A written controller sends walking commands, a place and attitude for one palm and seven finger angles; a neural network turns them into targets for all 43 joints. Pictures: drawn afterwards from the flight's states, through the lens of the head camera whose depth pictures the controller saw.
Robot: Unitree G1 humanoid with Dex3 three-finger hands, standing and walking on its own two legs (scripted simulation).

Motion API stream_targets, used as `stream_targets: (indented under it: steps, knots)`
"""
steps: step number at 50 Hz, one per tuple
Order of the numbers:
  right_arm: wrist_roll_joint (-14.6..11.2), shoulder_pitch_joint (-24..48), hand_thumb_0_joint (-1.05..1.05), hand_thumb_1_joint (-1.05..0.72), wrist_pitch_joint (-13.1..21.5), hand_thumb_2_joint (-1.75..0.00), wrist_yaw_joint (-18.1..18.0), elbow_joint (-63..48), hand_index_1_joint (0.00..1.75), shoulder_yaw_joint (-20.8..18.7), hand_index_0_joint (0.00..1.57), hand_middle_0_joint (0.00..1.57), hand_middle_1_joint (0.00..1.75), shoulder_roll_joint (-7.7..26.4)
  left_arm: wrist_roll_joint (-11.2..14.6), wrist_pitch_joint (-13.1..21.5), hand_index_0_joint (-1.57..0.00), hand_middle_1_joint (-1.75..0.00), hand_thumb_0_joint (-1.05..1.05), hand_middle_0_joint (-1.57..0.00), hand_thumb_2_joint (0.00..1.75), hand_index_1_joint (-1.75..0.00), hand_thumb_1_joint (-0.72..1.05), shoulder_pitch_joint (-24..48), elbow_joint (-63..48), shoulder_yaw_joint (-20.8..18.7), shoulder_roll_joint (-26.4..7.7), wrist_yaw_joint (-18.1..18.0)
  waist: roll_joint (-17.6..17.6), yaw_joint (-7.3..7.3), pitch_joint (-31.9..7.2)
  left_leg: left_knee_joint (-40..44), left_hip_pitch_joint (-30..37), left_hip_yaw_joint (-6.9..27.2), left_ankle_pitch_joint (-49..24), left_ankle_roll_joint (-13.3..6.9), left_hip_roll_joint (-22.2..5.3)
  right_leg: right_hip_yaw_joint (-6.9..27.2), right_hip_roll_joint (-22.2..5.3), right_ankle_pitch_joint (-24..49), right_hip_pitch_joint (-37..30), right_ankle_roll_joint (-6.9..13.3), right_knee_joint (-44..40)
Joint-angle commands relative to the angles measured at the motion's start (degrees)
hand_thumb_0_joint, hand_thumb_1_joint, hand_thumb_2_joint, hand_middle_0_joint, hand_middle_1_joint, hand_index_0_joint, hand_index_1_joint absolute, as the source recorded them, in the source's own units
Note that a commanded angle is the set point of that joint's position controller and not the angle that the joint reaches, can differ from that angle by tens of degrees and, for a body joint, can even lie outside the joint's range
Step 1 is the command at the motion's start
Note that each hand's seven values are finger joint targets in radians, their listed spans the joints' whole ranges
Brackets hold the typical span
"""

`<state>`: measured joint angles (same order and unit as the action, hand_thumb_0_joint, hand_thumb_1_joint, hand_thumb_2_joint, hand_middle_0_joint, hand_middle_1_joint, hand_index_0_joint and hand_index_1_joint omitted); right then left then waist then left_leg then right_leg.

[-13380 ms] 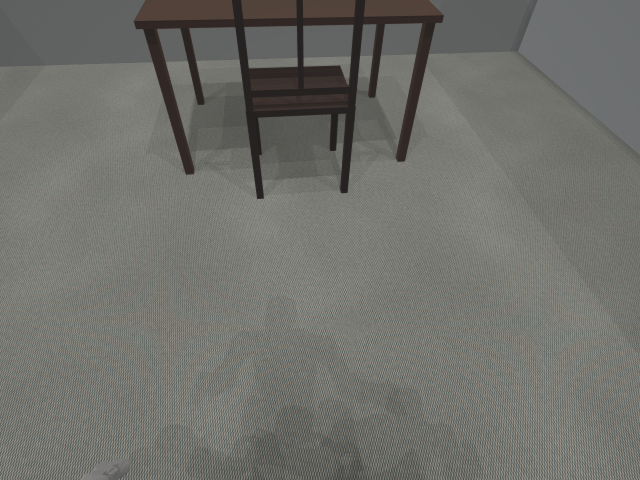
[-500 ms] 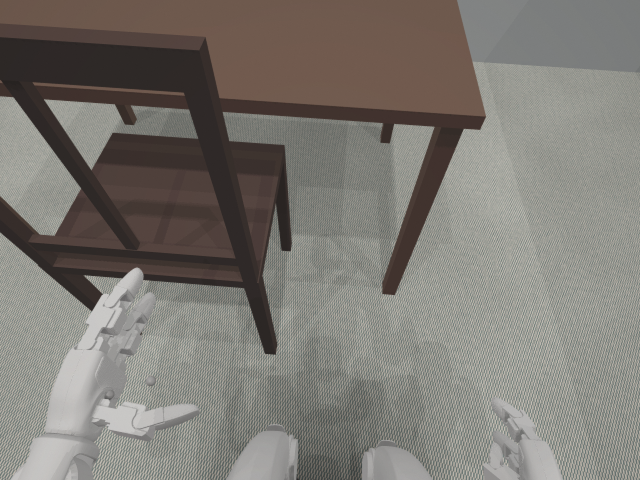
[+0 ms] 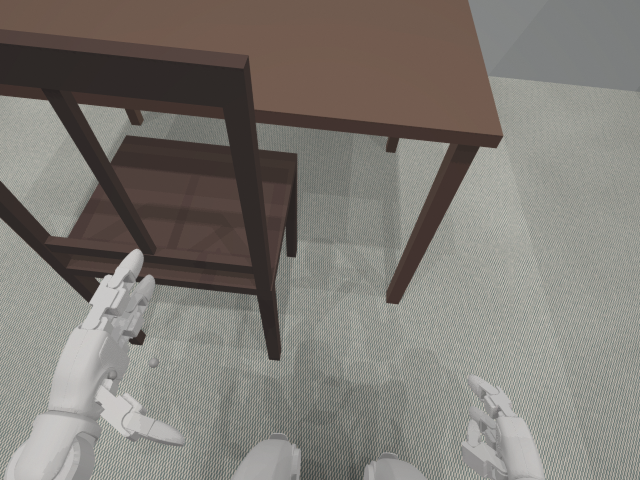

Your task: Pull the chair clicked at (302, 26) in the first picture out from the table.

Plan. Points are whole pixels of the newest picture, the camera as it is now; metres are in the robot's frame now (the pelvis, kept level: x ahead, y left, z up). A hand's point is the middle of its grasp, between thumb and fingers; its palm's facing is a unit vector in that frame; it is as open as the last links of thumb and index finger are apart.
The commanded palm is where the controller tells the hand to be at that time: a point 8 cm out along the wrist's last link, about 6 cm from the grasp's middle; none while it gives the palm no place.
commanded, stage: raise the hand toward the chair's back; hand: left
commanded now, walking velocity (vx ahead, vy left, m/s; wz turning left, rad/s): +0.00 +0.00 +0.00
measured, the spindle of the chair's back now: (113, 187) +0.48 +0.35 +0.02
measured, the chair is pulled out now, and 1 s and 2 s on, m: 0.00 0.00 0.00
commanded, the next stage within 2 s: aim the fingers beside a spindle in 0.58 s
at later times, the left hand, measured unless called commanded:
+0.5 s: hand (166, 355) +0.24 +0.19 +0.04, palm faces -0.04 -1.00 -0.05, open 16.9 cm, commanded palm +0.22 +0.25 +0.05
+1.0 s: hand (198, 338) +0.27 +0.17 +0.03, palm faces -0.05 -1.00 -0.05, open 16.9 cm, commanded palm +0.25 +0.23 +0.04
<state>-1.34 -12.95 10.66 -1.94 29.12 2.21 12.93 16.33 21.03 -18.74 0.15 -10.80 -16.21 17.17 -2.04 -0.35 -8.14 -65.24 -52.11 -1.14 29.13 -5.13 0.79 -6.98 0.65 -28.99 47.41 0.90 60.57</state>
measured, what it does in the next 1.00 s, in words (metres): stands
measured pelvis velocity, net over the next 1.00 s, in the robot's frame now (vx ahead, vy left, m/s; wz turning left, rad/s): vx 0.01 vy -0.03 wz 0.00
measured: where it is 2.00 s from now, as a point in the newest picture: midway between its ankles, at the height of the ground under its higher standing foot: outside the picture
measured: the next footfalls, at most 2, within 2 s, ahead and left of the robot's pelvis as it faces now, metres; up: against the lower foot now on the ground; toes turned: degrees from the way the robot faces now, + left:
none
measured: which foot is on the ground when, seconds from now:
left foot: down 0.00-1.00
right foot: down 0.00-1.00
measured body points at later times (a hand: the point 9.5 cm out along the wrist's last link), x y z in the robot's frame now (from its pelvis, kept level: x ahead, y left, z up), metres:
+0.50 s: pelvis +0.00 -0.01 +0.00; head +0.08 +0.01 +0.44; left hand +0.24 +0.25 +0.04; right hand +0.18 -0.25 -0.07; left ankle +0.02 +0.06 -0.66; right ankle +0.01 -0.12 -0.66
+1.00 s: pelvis +0.01 -0.03 -0.01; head +0.09 -0.02 +0.44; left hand +0.26 +0.22 +0.04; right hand +0.18 -0.27 -0.09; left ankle +0.02 +0.06 -0.66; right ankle +0.01 -0.12 -0.66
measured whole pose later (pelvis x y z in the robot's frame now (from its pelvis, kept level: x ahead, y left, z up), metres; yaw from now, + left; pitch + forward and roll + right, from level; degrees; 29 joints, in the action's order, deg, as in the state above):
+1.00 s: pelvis +0.01 -0.03 -0.01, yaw +0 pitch +18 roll -3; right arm -1.5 -13.1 9.3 -2.1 30.6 1.4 14.5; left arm 15.8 22.1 -12.3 7.0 -10.5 -15.6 17.0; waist -2.3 1.1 -8.7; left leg -66.4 -54.2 -0.5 30.0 -3.3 0.0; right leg -7.4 1.4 -30.7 50.2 2.9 62.9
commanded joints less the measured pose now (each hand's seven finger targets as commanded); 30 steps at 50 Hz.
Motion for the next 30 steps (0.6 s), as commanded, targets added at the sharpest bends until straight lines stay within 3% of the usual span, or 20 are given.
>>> stream_targets:
  steps: [1,4,10,12,16,19,23,26,30]
  knots:
    - [-0.12,0.63,0.00,-0.90,2.54,-0.90,-0.79,-6.82,0.30,-4.44,0.20,0.20,0.30,9.48,0.30,4.02,-0.06,-0.08,0.00,-0.06,0.30,-0.08,-0.50,5.31,-7.99,-4.47,-6.63,-0.34,-3.08,1.53,-11.63,12.62,16.44,10.24,-18.35,6.51,-2.83,1.42,1.45,9.15,1.41,1.18,-4.65]
    - [-0.60,0.23,0.00,-0.90,2.19,-0.90,-0.79,-7.44,0.30,-4.52,0.20,0.20,0.30,10.25,0.53,2.06,-0.06,-0.08,0.00,-0.06,0.30,-0.08,-0.50,6.17,-6.08,-4.10,-7.07,1.72,-2.31,1.60,-12.22,13.37,16.01,10.14,-15.84,6.48,-2.70,1.44,1.36,8.47,0.52,1.00,-5.48]
    - [-0.64,0.09,0.00,-0.90,2.65,-0.90,-0.76,-8.25,0.30,-4.90,0.20,0.20,0.30,9.68,2.07,1.67,-0.06,-0.08,0.00,-0.06,0.30,-0.08,-0.50,4.48,-11.91,-6.71,-8.82,1.52,-3.29,-0.03,-17.58,13.18,20.04,9.14,-23.94,6.49,-2.57,1.71,1.25,11.91,-3.59,0.97,-6.43]
    - [-0.43,0.20,0.00,-0.90,2.50,-0.90,-0.74,-7.80,0.30,-4.75,0.20,0.20,0.30,9.35,1.85,2.57,-0.06,-0.08,0.00,-0.06,0.30,-0.08,-0.50,3.97,-11.29,-6.95,-8.54,0.24,-3.53,0.08,-15.53,13.00,18.85,8.73,-23.74,6.44,-2.50,1.67,1.30,11.78,-3.01,1.12,-6.22]
    - [-0.31,0.46,0.00,-0.90,2.17,-0.90,-0.58,-6.96,0.30,-4.74,0.20,0.20,0.30,9.47,0.96,4.00,-0.06,-0.08,0.00,-0.06,0.30,-0.08,-0.50,4.81,-7.05,-6.06,-7.41,-0.85,-1.43,1.32,-10.53,12.68,14.07,8.49,-16.66,5.77,-2.24,1.63,1.45,9.08,-0.95,1.23,-6.05]
    - [-0.44,0.34,0.00,-0.90,2.20,-0.90,-0.62,-7.43,0.30,-4.70,0.20,0.20,0.30,9.93,0.53,4.26,-0.06,-0.08,0.00,-0.06,0.30,-0.08,-0.50,5.83,-7.15,-4.83,-7.33,0.09,-3.50,1.36,-12.22,12.65,14.50,8.23,-14.56,5.57,-2.16,2.19,1.13,8.20,-0.84,1.18,-6.11]
    - [-0.68,0.17,0.00,-0.90,2.30,-0.90,-0.68,-8.12,0.30,-4.74,0.20,0.20,0.30,9.81,1.01,3.70,-0.06,-0.08,0.00,-0.06,0.30,-0.08,-0.50,4.80,-10.16,-5.16,-8.43,0.88,-4.17,0.93,-15.73,12.48,16.87,7.78,-18.27,5.20,-2.03,2.62,1.14,10.57,-3.65,1.17,-6.92]
    - [-0.53,0.51,0.00,-0.90,2.15,-0.90,-0.90,-7.68,0.30,-4.60,0.20,0.20,0.30,9.45,1.18,3.65,-0.06,-0.08,0.00,-0.06,0.30,-0.08,-0.50,4.56,-10.28,-6.72,-9.80,0.09,-3.01,0.87,-14.85,12.03,15.38,7.17,-18.13,4.55,-1.79,2.89,1.32,11.24,-4.75,1.22,-7.32]
    - [-0.50,0.72,0.00,-0.90,1.98,-0.90,-1.00,-7.15,0.30,-4.36,0.20,0.20,0.30,9.13,1.20,4.27,-0.06,-0.08,0.00,-0.06,0.30,-0.08,-0.50,5.35,-8.39,-5.81,-7.81,-0.66,-2.33,1.72,-12.03,11.56,13.49,6.79,-15.67,4.37,-1.69,2.68,1.22,10.24,-3.23,0.99,-7.18]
